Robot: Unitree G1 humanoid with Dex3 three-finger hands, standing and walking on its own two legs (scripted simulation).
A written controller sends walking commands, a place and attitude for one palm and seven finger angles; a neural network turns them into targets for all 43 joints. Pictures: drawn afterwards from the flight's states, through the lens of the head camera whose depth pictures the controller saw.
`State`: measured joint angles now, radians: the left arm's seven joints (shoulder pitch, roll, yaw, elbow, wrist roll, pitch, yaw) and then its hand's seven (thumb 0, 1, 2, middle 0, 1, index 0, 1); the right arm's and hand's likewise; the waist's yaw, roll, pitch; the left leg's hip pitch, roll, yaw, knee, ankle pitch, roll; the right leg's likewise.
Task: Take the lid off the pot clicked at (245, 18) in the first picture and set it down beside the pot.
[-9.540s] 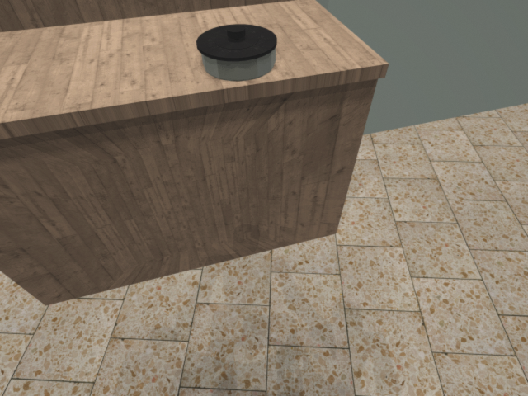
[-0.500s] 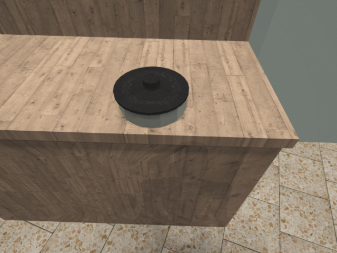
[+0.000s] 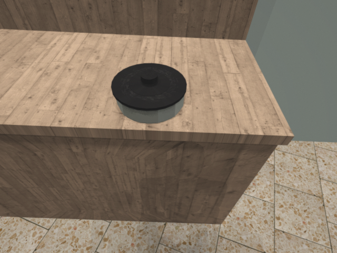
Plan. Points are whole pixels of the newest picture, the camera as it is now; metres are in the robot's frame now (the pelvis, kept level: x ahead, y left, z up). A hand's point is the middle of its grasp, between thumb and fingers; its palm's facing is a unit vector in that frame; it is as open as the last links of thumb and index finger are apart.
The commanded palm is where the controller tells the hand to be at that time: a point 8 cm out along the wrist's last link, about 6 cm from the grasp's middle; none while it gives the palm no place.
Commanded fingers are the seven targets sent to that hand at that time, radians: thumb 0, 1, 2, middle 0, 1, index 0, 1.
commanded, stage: look again from close up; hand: left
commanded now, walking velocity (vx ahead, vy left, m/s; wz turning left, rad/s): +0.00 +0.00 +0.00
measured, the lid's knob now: (149, 76) +0.52 +0.08 +0.16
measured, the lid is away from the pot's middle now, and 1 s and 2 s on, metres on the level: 0.00 0.00 0.00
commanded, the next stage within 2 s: lift the closed hand beside the body in 0.92 s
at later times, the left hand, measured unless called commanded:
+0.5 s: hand out of the picture +0.03 +0.19 -0.17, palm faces -0.01 -0.97 -0.22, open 7.4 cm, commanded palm none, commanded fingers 0.00 0.90 0.90 -0.20 -0.30 -0.20 -0.30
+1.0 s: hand out of the picture +0.00 +0.19 -0.17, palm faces -0.02 -0.98 -0.20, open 7.4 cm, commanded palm none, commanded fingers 0.00 0.90 0.90 -0.20 -0.30 -0.20 -0.30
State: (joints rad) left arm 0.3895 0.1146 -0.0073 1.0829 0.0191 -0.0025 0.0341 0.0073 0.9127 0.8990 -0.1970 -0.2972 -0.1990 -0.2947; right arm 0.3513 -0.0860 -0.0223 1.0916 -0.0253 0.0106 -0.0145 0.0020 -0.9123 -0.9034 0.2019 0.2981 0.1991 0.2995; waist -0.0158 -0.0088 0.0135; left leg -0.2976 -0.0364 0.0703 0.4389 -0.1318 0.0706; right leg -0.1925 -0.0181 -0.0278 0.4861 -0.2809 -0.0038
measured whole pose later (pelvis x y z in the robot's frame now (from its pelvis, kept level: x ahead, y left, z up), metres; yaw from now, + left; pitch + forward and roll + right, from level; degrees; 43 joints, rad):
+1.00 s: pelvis +0.00 +0.02 +0.00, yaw -2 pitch -2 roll -1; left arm 0.32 0.15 -0.01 1.06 0.02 0.00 0.04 0.01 0.91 0.90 -0.20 -0.30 -0.20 -0.29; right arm 0.24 -0.17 -0.02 1.07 -0.02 0.00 -0.01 0.00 -0.93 -0.90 0.20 0.30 0.20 0.30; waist 0.00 0.02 0.07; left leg -0.28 -0.04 0.11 0.44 -0.15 0.09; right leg -0.17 -0.03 0.01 0.47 -0.27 0.03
